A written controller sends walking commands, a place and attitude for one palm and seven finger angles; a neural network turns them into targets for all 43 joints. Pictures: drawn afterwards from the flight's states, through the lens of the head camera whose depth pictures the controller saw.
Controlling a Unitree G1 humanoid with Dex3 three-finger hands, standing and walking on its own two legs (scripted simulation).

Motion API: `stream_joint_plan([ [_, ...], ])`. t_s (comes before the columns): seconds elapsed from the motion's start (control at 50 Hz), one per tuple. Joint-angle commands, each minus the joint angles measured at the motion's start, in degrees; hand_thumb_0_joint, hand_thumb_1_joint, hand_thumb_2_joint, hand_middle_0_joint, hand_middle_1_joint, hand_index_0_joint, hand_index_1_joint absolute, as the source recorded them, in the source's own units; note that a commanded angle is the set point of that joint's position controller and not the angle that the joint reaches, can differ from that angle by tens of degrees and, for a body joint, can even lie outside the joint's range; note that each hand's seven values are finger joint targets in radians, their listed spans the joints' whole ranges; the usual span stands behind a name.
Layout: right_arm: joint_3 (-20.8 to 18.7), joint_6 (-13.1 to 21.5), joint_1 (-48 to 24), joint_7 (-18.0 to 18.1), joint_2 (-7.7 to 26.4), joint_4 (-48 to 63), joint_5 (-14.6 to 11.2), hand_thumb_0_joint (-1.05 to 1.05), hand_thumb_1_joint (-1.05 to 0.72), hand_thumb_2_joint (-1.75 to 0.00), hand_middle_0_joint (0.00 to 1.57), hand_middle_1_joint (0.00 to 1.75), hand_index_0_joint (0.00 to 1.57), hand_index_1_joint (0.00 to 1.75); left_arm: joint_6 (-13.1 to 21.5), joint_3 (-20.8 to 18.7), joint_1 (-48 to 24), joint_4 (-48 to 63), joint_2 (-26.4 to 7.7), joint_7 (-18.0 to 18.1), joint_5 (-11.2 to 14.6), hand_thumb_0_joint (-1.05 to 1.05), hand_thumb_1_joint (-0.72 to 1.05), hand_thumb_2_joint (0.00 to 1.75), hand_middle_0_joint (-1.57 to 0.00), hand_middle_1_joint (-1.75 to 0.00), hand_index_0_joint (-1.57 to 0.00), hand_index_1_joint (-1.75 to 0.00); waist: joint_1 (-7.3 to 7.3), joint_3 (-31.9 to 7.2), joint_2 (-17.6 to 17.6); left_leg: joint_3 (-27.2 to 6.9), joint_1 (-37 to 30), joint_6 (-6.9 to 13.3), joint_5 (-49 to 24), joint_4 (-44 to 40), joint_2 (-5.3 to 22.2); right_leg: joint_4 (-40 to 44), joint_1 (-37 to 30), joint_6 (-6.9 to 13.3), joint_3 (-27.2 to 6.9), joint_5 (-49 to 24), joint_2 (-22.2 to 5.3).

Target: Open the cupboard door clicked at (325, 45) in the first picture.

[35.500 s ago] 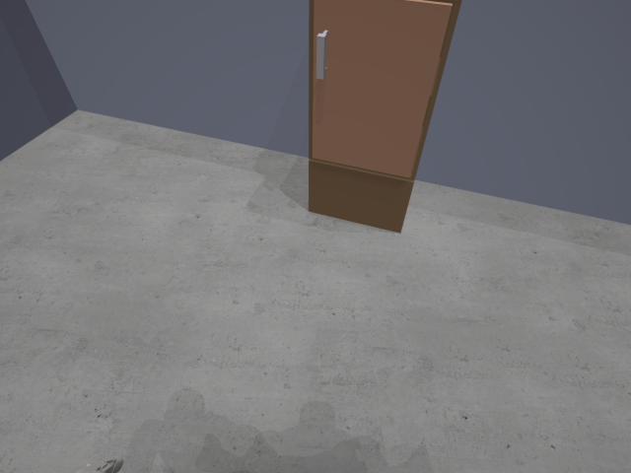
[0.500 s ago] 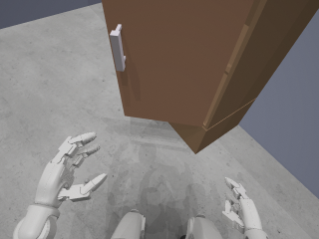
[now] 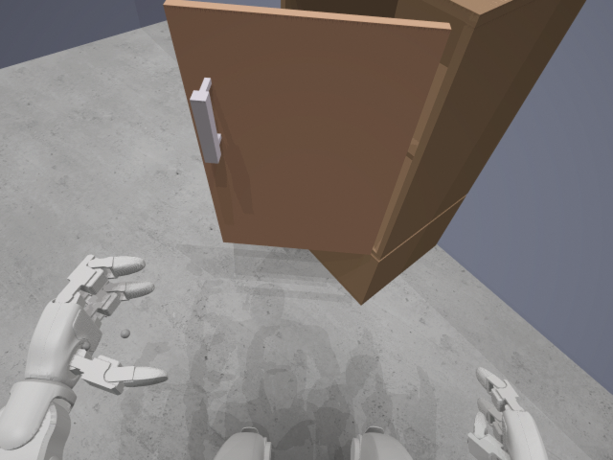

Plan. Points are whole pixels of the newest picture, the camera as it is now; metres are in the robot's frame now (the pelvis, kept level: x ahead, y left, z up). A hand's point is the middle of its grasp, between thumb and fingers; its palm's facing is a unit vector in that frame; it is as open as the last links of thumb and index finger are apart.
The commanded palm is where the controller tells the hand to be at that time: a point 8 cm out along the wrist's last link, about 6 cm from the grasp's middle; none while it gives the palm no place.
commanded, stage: raise the hand with hooked fingers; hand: left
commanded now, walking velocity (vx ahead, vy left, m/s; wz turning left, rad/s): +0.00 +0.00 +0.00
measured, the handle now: (209, 121) +0.62 +0.20 +0.05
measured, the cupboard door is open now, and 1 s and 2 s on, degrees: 47 47 47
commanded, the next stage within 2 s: move the hooked fingers beside the handle in 0.94 s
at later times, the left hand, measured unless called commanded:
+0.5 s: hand (94, 278) +0.30 +0.27 +0.08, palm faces +0.01 -1.00 -0.07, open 13.9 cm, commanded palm +0.27 +0.31 +0.07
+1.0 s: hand (97, 286) +0.29 +0.26 +0.07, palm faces +0.00 -1.00 -0.05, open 13.9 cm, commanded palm +0.27 +0.31 +0.07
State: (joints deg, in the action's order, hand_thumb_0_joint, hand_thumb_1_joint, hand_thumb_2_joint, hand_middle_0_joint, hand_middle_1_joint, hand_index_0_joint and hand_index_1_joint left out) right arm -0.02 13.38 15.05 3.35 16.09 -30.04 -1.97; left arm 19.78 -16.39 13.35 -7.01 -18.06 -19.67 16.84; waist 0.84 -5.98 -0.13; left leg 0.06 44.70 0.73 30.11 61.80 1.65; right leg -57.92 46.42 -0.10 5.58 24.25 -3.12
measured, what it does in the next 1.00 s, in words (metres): stands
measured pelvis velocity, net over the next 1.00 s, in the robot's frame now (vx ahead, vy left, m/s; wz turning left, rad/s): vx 0.00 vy -0.01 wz -0.01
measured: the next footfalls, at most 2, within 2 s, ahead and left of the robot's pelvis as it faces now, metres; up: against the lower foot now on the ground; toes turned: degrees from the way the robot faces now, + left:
none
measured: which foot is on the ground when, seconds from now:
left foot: down 0.00-1.00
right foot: down 0.00-1.00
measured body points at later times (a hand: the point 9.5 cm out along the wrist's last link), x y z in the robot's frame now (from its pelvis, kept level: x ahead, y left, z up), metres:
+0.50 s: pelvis +0.01 -0.01 +0.01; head +0.08 +0.00 +0.46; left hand +0.29 +0.32 +0.08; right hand +0.16 -0.26 -0.07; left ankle +0.00 +0.11 -0.67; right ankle +0.04 -0.13 -0.67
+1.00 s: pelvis +0.00 -0.01 +0.01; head +0.06 +0.00 +0.46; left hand +0.29 +0.31 +0.08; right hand +0.15 -0.26 -0.07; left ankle +0.00 +0.11 -0.67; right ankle +0.04 -0.13 -0.67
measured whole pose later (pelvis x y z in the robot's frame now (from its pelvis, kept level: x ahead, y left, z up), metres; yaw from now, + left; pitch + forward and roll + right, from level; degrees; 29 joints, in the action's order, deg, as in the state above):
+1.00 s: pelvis +0.00 -0.01 +0.01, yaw -1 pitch +12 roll -1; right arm 2.3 10.6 16.6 3.3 15.7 -30.9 -2.0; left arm 19.1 -25.8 -1.8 -26.2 -23.6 -31.0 20.4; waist 0.7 -4.8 -0.4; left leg 0.6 40.2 0.0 27.9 56.4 2.4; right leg -53.2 42.6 0.6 5.1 22.2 -2.0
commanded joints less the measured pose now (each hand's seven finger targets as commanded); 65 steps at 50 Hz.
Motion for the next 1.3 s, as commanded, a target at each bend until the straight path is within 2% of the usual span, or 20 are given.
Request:
stream_joint_plan([
  [0.0, -2.1, 2.1, -0.4, 0.6, 7.6, 7.8, 0.1, 0.0, -0.9, -0.9, 0.2, 0.3, 0.2, 0.3, 3.0, -6.3, -8.8, 8.2, -10.8, -1.5, 2.0, 0.0, -0.48, 0.31, -0.3, -1.18, -0.3, -1.18, -0.07, -11.4, -4.0, -1.8, -5.5, -0.4, -16.5, -11.8, -1.8, 7.4, -11.3, 1.5, -1.2, -8.5, 3.7],
  [0.08, -1.7, 1.7, -0.3, 1.0, 7.9, 7.8, 0.0, 0.0, -0.9, -0.9, 0.2, 0.3, 0.2, 0.3, 1.8, -8.4, -12.2, 5.0, -13.3, -4.1, 3.0, 0.0, -0.5, 0.3, -0.3, -1.2, -0.3, -1.2, -0.26, -12.2, -4.0, -1.6, -6.0, -0.2, -17.1, -11.8, -1.9, 8.1, -13.1, 1.7, -1.9, -9.9, 3.8],
  [0.16, -1.6, 1.9, -0.1, 1.0, 7.8, 7.2, 0.0, 0.0, -0.9, -0.9, 0.2, 0.3, 0.2, 0.3, 2.0, -10.2, -15.3, 4.5, -15.1, -6.1, 3.7, 0.0, -0.5, 0.3, -0.3, -1.2, -0.3, -1.2, -0.45, -16.0, -4.7, -1.3, -8.0, -0.2, -21.0, -11.7, -1.8, 8.2, -15.6, 1.4, -2.2, -14.2, 3.6],
  [0.22, -1.4, 1.7, 0.3, 0.9, 8.0, 6.5, 0.0, 0.0, -0.9, -0.9, 0.2, 0.3, 0.2, 0.3, 1.5, -10.5, -17.5, 0.9, -15.4, -7.7, 4.4, 0.0, -0.5, 0.3, -0.3, -1.2, -0.3, -1.2, 0.03, -14.1, -4.8, -1.5, -8.4, -0.4, -22.1, -11.8, -1.7, 8.3, -14.7, 1.5, -2.0, -15.4, 3.9],
  [0.26, -1.5, 1.7, 0.5, 0.9, 8.3, 6.3, 0.0, 0.0, -0.9, -0.9, 0.2, 0.3, 0.2, 0.3, 1.3, -11.8, -18.7, -0.6, -16.8, -8.3, 4.6, 0.0, -0.5, 0.3, -0.3, -1.2, -0.3, -1.2, -0.05, -14.7, -3.2, -1.4, -7.8, -0.2, -21.9, -12.0, -1.7, 8.7, -15.8, 1.4, -2.2, -15.5, 3.7],
  [0.3, -1.4, 1.5, 0.6, 0.9, 8.4, 6.3, 0.1, 0.0, -0.9, -0.9, 0.2, 0.3, 0.2, 0.3, 1.1, -13.2, -20.9, -1.5, -18.7, -9.3, 4.8, 0.0, -0.5, 0.3, -0.3, -1.2, -0.3, -1.2, -0.52, -15.8, -5.0, -1.3, -8.4, -0.3, -23.0, -12.2, -1.7, 8.4, -16.5, 1.6, -2.4, -16.3, 3.7],
  [0.4, -1.3, 0.9, 1.1, 1.1, 8.8, 6.2, 0.0, 0.0, -0.9, -0.9, 0.2, 0.3, 0.2, 0.3, 0.8, -15.5, -24.2, -6.0, -21.4, -10.9, 5.6, 0.0, -0.5, 0.3, -0.3, -1.2, -0.3, -1.2, -0.51, -15.0, -3.2, -0.8, -7.6, -0.1, -21.3, -13.0, -1.8, 9.9, -17.9, 1.6, -3.1, -15.2, 3.7],
  [0.5, -1.6, 0.8, 1.5, 0.7, 8.7, 6.5, -0.2, 0.0, -0.9, -0.9, 0.2, 0.3, 0.2, 0.3, 1.1, -13.6, -22.4, -7.9, -19.1, -12.3, 5.8, 0.0, -0.5, 0.3, -0.3, -1.2, -0.3, -1.2, -0.72, -15.0, -3.4, -0.5, -7.9, 0.0, -21.5, -13.6, -1.8, 10.5, -18.5, 1.6, -3.5, -15.5, 3.6],
  [0.58, -1.9, 0.5, 2.0, 0.4, 9.0, 6.7, 0.2, 0.0, -0.9, -0.9, 0.2, 0.3, 0.2, 0.3, 2.0, -15.3, -22.6, -6.5, -21.2, -11.3, 5.6, 0.0, -0.5, 0.3, -0.3, -1.2, -0.3, -1.2, -0.84, -14.8, -3.4, -0.5, -8.1, 0.0, -21.8, -13.8, -1.7, 10.4, -18.2, 1.7, -3.4, -15.5, 3.8],
  [0.66, -1.9, 0.1, 1.6, 0.5, 8.7, 6.8, 0.0, 0.0, -0.9, -0.9, 0.2, 0.3, 0.2, 0.3, 2.9, -15.4, -23.7, -7.4, -20.6, -10.6, 5.7, 0.0, -0.5, 0.3, -0.3, -1.2, -0.3, -1.2, -0.53, -13.5, -3.2, -0.1, -6.8, 0.1, -18.0, -14.4, -2.0, 11.6, -17.8, 1.4, -4.1, -11.6, 3.5],
  [0.74, -1.7, -0.2, 1.3, 0.7, 8.5, 6.9, -0.1, 0.0, -0.9, -0.9, 0.2, 0.3, 0.2, 0.3, 3.2, -14.6, -24.7, -7.7, -20.4, -10.9, 5.2, 0.0, -0.5, 0.3, -0.3, -1.2, -0.3, -1.2, -0.3, -12.9, -5.2, 0.2, -6.7, 0.2, -15.8, -14.4, -2.0, 12.3, -17.6, 1.4, -5.0, -9.0, 3.4],
  [0.78, -1.7, 0.0, 1.3, 0.8, 8.7, 7.0, 0.1, 0.0, -0.9, -0.9, 0.2, 0.3, 0.2, 0.3, 3.8, -14.8, -25.4, -5.9, -21.3, -11.0, 5.3, 0.0, -0.5, 0.3, -0.3, -1.2, -0.3, -1.2, -0.3, -14.3, -4.1, -0.3, -7.6, 0.3, -17.1, -14.2, -1.8, 11.6, -18.2, 1.6, -4.7, -10.3, 3.7],
  [0.8, -1.6, -0.1, 1.3, 0.8, 8.6, 6.9, 0.1, 0.0, -0.9, -0.9, 0.2, 0.3, 0.2, 0.3, 3.6, -15.3, -25.3, -6.5, -21.7, -11.1, 5.3, 0.0, -0.5, 0.3, -0.3, -1.2, -0.3, -1.2, -0.45, -14.5, -5.2, -0.2, -7.5, 0.2, -17.1, -14.4, -1.8, 11.6, -18.1, 1.6, -4.6, -10.5, 3.7],
  [0.88, -1.4, 0.1, 1.2, 1.0, 8.6, 6.8, 0.1, 0.0, -0.9, -0.9, 0.2, 0.3, 0.2, 0.3, 3.4, -14.2, -25.3, -7.4, -20.3, -11.4, 5.7, 0.0, -0.5, 0.3, -0.3, -1.2, -0.3, -1.2, -0.22, -12.9, -5.0, -0.5, -7.7, 0.1, -16.9, -14.3, -1.7, 11.2, -16.7, 1.7, -4.0, -10.5, 3.9],
  [1.02, -1.4, 0.3, 1.2, 1.0, 8.6, 7.1, 0.0, 0.0, -0.9, -0.9, 0.2, 0.3, 0.2, 0.3, 2.7, -14.2, -25.5, -7.7, -20.1, -12.1, 5.7, 0.0, -0.5, 0.3, -0.3, -1.2, -0.3, -1.2, -0.24, -13.9, -3.8, -0.6, -7.5, 0.0, -17.2, -14.2, -1.8, 11.0, -16.9, 1.5, -3.9, -11.2, 3.8],
  [1.08, -1.2, 0.4, 1.2, 1.4, 8.7, 6.2, 0.1, 0.0, -0.9, -0.9, 0.2, 0.3, 0.2, 0.3, 2.9, -12.2, -32.4, -7.8, -19.5, -11.8, 5.2, 0.0, -0.5, 0.3, -0.3, -1.2, -0.3, -1.2, 0.94, -12.4, -6.0, -1.1, -8.0, -0.2, -16.6, -13.8, -1.6, 10.3, -13.9, 1.8, -3.5, -10.2, 4.1],
  [1.12, -1.3, 0.3, 2.0, 1.7, 9.0, 5.5, 0.0, 0.0, -0.9, -0.9, 0.2, 0.3, 0.2, 0.3, 2.6, -12.6, -34.6, -10.9, -20.1, -11.5, 4.5, 0.0, -0.5, 0.3, -0.3, -1.2, -0.3, -1.2, 1.33, -12.6, -3.8, -1.3, -7.4, -0.2, -14.9, -13.8, -1.5, 10.4, -12.8, 1.5, -3.3, -8.5, 3.9],
  [1.18, -0.9, 0.0, 2.1, 2.1, 9.3, 4.8, 0.1, 0.0, -0.9, -0.9, 0.2, 0.3, 0.2, 0.3, 2.5, -11.1, -41.9, -13.6, -20.9, -11.3, 3.3, 0.0, -0.5, 0.3, -0.3, -1.2, -0.3, -1.2, 1.96, -12.0, -4.4, -1.6, -6.4, -0.2, -13.0, -13.5, -1.5, 10.0, -11.3, 1.9, -3.5, -6.3, 3.9],
  [1.24, -0.9, -0.3, 2.4, 2.1, 9.1, 4.5, 0.0, 0.0, -0.9, -0.9, 0.2, 0.3, 0.2, 0.3, 2.3, -10.7, -46.0, -16.4, -21.6, -10.9, 1.9, 0.0, -0.5, 0.3, -0.3, -1.2, -0.3, -1.2, 1.82, -14.5, -5.9, -1.6, -6.9, -0.2, -13.0, -13.6, -1.6, 9.8, -11.4, 1.7, -3.7, -6.4, 3.5],
  [1.28, -0.8, -0.8, 3.1, 2.0, 9.4, 4.5, 0.2, 0.0, -0.9, -0.9, 0.2, 0.3, 0.2, 0.3, 2.4, -12.2, -46.0, -17.8, -23.5, -10.6, 1.7, 0.0, -0.5, 0.3, -0.3, -1.2, -0.3, -1.2, 0.95, -17.1, -5.8, -1.5, -7.2, -0.2, -15.6, -13.1, -1.6, 9.0, -13.0, 2.0, -3.7, -8.8, 3.7],
])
